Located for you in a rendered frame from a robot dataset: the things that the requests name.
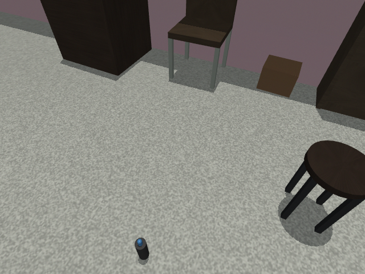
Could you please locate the chair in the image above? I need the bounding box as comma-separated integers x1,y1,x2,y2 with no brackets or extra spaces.
168,0,237,89

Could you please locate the bookshelf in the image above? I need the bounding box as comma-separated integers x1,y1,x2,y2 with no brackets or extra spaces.
316,2,365,120

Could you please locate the stool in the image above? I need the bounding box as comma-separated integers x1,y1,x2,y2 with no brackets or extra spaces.
281,140,365,234

